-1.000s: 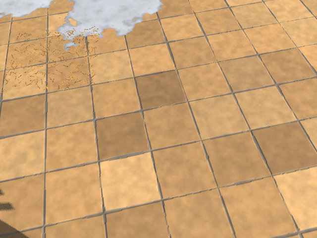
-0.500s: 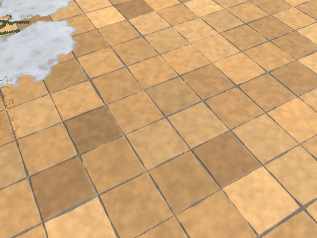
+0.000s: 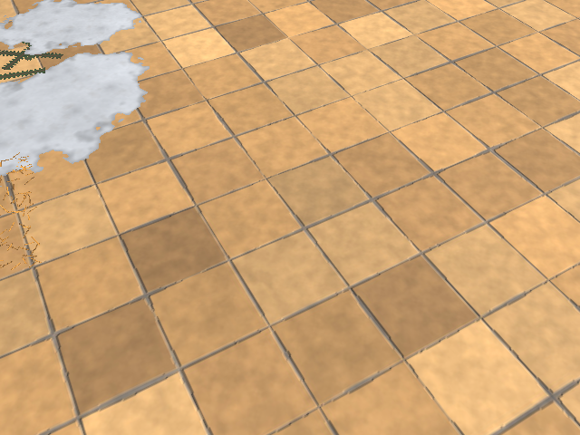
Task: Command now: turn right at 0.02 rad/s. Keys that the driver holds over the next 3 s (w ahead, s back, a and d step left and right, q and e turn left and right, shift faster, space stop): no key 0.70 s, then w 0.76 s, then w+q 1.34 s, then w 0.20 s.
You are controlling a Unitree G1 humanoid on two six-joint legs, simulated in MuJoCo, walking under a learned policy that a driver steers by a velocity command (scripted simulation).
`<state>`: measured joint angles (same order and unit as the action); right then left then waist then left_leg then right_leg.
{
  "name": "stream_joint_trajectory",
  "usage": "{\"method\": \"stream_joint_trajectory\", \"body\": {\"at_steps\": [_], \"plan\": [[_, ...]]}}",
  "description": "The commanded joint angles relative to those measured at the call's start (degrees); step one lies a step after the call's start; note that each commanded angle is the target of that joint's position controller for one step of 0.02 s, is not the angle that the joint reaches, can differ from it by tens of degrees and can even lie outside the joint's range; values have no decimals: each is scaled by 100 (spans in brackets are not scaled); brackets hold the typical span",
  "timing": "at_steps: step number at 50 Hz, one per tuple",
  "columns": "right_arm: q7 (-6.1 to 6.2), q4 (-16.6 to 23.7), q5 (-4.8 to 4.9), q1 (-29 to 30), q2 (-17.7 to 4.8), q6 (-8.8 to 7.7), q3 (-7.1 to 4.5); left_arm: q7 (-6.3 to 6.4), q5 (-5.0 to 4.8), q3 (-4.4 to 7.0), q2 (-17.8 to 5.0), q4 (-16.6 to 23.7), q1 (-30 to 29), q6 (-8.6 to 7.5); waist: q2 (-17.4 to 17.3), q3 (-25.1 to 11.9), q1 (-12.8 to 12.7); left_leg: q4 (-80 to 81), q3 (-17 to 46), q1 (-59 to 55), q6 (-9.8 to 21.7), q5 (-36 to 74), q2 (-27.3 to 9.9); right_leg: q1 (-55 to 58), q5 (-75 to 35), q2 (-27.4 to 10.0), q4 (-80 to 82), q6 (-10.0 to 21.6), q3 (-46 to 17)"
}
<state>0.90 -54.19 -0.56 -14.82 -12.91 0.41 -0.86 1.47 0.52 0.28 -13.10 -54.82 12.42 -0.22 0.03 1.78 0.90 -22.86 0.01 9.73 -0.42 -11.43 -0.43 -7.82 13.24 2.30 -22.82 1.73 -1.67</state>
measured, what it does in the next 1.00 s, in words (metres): shifts its weight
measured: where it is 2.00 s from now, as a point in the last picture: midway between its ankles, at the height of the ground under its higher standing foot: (282, 434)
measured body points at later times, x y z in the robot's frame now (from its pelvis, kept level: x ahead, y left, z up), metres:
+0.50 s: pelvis +0.00 +0.01 +0.00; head +0.00 +0.01 +0.45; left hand +0.00 +0.24 -0.16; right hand +0.01 -0.23 -0.16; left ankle +0.01 +0.12 -0.74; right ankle -0.01 -0.10 -0.74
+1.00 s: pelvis +0.05 +0.03 -0.01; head +0.05 +0.05 +0.44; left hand -0.02 +0.27 -0.17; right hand +0.06 -0.21 -0.16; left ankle +0.03 +0.11 -0.75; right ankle -0.01 -0.10 -0.74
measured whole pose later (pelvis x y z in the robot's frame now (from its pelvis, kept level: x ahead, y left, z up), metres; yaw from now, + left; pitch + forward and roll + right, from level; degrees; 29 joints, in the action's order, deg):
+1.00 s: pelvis +0.05 +0.03 -0.01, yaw +1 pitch +0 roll +0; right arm 0.0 -60.6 -1.4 -18.2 -10.1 -3.0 -1.2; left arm 1.4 0.7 2.7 -10.9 -65.4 24.3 -0.8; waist 1.7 -1.2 -0.5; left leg -29.8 -3.7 12.6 4.1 -18.8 1.4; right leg -8.3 22.0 0.5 -29.5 3.0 -2.8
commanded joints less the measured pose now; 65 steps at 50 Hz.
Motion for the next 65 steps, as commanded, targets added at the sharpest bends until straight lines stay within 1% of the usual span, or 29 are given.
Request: {"method": "stream_joint_trajectory", "body": {"at_steps": [1,8,16,25,35,36,38,39,40,41,42,43,44,45,46,47,48,49,50,51,52,53,54,55,57,59,61,63,65], "plan": [[30,26,-3,-123,-569,-50,-108,28,-5,115,-554,18,108,-49,-74,20,-16,382,496,-48,165,570,-479,-180,-593,-604,481,163,-580],[53,-340,-8,-165,-495,-38,-65,52,-9,87,-504,-373,277,-37,-24,99,-25,428,520,-46,203,423,-476,-238,-469,-604,546,140,-554],[72,-649,-5,-232,-377,-36,-9,69,-9,40,-386,-690,472,-31,-36,176,-42,450,533,31,218,316,-456,-276,-403,-607,547,122,-523],[94,-876,-2,-336,-245,-43,32,85,-7,7,-225,-906,634,-35,-45,218,-52,437,536,99,223,279,-435,-297,-399,-609,518,110,-490],[116,-1027,-2,-462,-124,-49,54,100,-5,-8,-78,-1032,771,-42,-25,244,-53,402,535,133,226,296,-420,-316,-419,-613,490,103,-465],[114,-1051,-7,-515,-99,-43,59,98,1,-13,-53,-1055,839,-38,-19,121,-60,429,515,91,234,-147,-366,-284,37,-568,542,116,-453],[103,-1000,-24,-509,-217,-2,-6,90,12,73,-228,-1024,898,7,63,241,-87,174,394,355,353,-1596,-123,-486,1615,-414,452,264,-463],[83,-935,-51,-467,-239,22,-29,74,29,109,-285,-978,921,39,121,441,-111,44,394,661,435,-2310,-51,-685,2443,-425,472,382,-583],[59,-854,-72,-395,-186,31,-29,61,35,129,-286,-946,992,56,202,693,-157,-104,397,993,481,-2638,-8,-817,2960,-520,559,500,-795],[37,-765,-89,-289,-72,12,-11,58,32,147,-280,-949,1138,52,344,835,-236,-388,333,1320,478,-2560,54,-720,3211,-710,703,630,-1127],[12,-662,-117,-153,57,-34,9,62,32,188,-341,-988,1351,34,579,835,-330,-833,120,1622,432,-2102,158,-434,3329,-1022,964,794,-1602],[-22,-569,-157,-63,170,-96,29,66,47,261,-489,-1035,1504,12,897,754,-370,-1392,-232,1777,378,-1429,238,-181,3383,-1458,1302,1007,-2149],[-47,-473,-181,52,91,-165,9,57,55,307,-543,-1023,1491,-15,915,758,-382,-1736,-272,1780,380,-1146,79,-267,3202,-1753,1497,1160,-2431],[-77,-403,-158,70,2,-229,-25,41,66,328,-554,-974,1377,-49,802,713,-303,-1809,-226,1679,407,-1226,-4,-374,2982,-1796,1530,1185,-2414],[-110,-375,-130,-24,-3,-284,-40,25,69,349,-573,-918,1209,-82,754,698,-178,-1615,-232,1453,445,-1350,-28,-511,2792,-1721,1450,1138,-2214],[-134,-420,-97,-288,68,-330,-43,15,36,361,-561,-845,967,-103,732,704,23,-1156,-316,889,500,-1251,20,-870,2652,-1538,1293,1033,-1879],[-132,-596,-50,-835,163,-369,-50,6,-6,367,-521,-753,665,-119,669,706,316,-547,-438,-102,550,-962,173,-1514,2545,-1251,974,884,-1477],[-96,-821,-32,-1429,99,-399,-98,-1,0,356,-406,-653,463,-152,357,715,548,-78,-293,-1034,549,-883,217,-2139,2296,-914,368,729,-1097],[-27,-956,-101,-2098,-266,-454,-195,-35,25,266,-51,-504,292,-226,-721,542,785,832,1230,-1776,652,-1814,-830,-2805,1775,-337,-1242,499,-297],[-37,-1116,-55,-2743,-891,-426,-360,-95,57,206,173,-242,188,-290,-1840,436,838,1713,3450,-2022,1114,-3127,-2017,-3714,1749,147,-2708,365,460],[-20,-1050,-75,-2324,-655,-383,-315,-155,234,287,-231,-204,66,-314,-979,826,513,1709,3586,-1450,1270,-3225,-2149,-3829,1491,-243,-3607,437,168],[-47,-830,-85,-1771,-473,-421,-259,-226,217,279,-140,-223,51,-354,-454,969,258,1687,3088,-1071,1226,-2796,-1940,-3797,955,-442,-3879,456,51],[-60,-699,-82,-1430,-398,-477,-236,-277,157,253,-22,-286,154,-401,-302,901,93,1725,2528,-953,1137,-2023,-1680,-3615,511,-568,-3901,405,30],[-49,-642,-64,-1303,-317,-533,-201,-319,155,274,-44,-301,153,-417,-252,789,3,1756,2088,-965,1076,-1353,-1499,-3496,211,-639,-3828,348,80],[-30,-741,-49,-1478,-145,-610,-132,-354,173,297,-67,-303,144,-365,-361,574,-36,1624,1341,-1175,982,188,-1191,-3427,-110,-602,-3763,235,296],[-16,-883,-36,-1814,-84,-638,-84,-349,161,294,-22,-180,-120,-305,-456,470,-10,1398,894,-1379,974,1695,-1086,-3583,-217,-535,-3680,159,490],[-4,-918,-45,-1933,-80,-645,-46,-344,139,252,50,70,-691,-273,-496,530,68,1367,638,-1273,998,2406,-1006,-3604,-356,-456,-3236,96,671],[13,-912,-52,-1908,-87,-648,-16,-350,102,187,131,322,-1280,-266,-546,661,138,1399,436,-1036,988,2712,-904,-3324,-581,-356,-2408,85,834],[33,-934,-56,-1939,-180,-660,-19,-349,53,139,151,482,-1620,-263,-658,707,189,1413,314,-917,985,3055,-904,-2814,-745,-218,-1655,169,992]]}}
